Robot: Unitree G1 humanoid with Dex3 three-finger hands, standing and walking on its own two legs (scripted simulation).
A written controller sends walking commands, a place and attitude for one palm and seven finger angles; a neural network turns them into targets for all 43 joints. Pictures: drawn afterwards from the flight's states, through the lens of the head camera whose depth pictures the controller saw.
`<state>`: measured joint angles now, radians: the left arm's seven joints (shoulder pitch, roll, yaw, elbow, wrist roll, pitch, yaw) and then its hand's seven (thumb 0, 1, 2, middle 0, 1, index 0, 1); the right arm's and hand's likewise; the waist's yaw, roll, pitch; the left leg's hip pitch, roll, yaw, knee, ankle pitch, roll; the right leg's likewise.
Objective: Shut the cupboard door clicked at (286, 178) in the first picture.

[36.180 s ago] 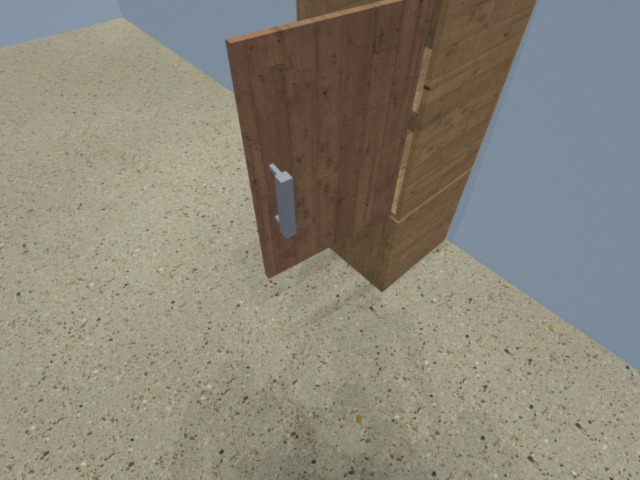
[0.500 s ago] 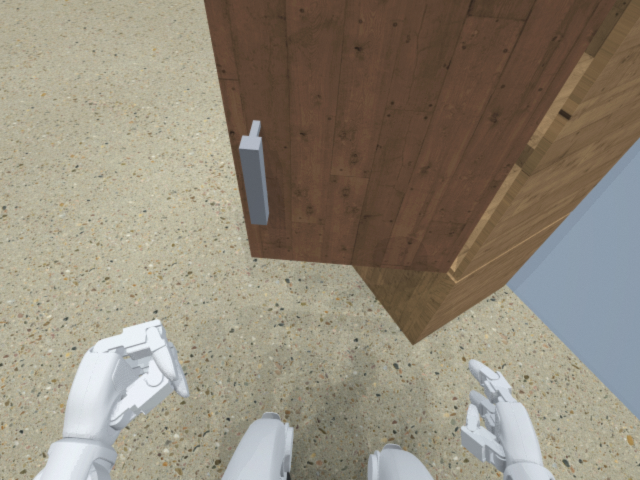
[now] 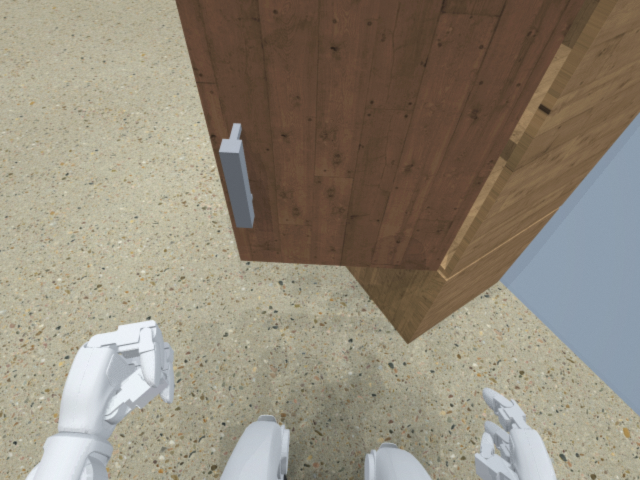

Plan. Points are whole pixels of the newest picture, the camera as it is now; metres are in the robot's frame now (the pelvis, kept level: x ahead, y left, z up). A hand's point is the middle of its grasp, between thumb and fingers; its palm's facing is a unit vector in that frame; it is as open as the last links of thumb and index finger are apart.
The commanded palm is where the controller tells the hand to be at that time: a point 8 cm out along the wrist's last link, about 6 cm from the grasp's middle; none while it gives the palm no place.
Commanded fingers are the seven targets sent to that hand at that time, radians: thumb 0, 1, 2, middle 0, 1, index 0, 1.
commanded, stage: raise the hand and make a fist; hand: left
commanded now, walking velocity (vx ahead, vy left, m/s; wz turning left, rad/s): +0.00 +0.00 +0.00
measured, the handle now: (241, 177) +0.52 +0.16 +0.05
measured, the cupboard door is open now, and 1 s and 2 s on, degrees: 54 54 54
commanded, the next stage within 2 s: bring the fist close to the handle in 0.18 s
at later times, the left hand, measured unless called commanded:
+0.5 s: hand (186, 350) +0.25 +0.17 +0.04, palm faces -0.01 -1.00 -0.02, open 3.1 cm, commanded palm +0.25 +0.22 +0.05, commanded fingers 0.00 0.90 0.90 -1.30 -1.50 -1.30 -1.50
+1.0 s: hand (234, 276) +0.35 +0.14 +0.05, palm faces -0.03 -1.00 -0.01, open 3.1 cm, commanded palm +0.34 +0.19 +0.05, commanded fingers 0.00 0.90 0.90 -1.30 -1.50 -1.30 -1.50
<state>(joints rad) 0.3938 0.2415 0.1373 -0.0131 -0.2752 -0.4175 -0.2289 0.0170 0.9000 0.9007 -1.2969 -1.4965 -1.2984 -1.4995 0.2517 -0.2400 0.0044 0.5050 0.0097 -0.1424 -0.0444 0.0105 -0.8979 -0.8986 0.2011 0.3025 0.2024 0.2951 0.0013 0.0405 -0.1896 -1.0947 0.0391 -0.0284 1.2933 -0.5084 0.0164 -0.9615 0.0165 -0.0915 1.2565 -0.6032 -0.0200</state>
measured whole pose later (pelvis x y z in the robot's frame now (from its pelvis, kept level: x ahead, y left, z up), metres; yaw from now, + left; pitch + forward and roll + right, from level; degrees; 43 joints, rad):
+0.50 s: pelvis +0.00 -0.01 -0.01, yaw +0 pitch +18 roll -4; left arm 0.23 0.23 0.11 0.08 -0.26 -0.41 -0.22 0.02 0.90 0.90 -1.30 -1.50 -1.30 -1.50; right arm 0.22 -0.24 0.02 0.52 0.01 -0.14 -0.05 0.01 -0.90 -0.90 0.20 0.30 0.20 0.30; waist 0.01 0.04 -0.19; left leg -1.13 0.04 -0.04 1.32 -0.51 0.01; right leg -0.99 0.02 -0.10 1.29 -0.61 -0.03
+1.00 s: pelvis +0.00 +0.00 +0.01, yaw +0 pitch +19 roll -3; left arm -0.15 0.18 0.06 0.40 -0.16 -0.40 -0.07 0.02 0.90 0.90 -1.30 -1.50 -1.30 -1.50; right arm 0.25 -0.24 0.01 0.57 0.00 -0.06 -0.01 0.01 -0.90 -0.90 0.20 0.30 0.20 0.29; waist -0.04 0.04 -0.17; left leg -1.08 0.03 0.00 1.24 -0.49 0.02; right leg -0.97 0.01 -0.06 1.22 -0.58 -0.01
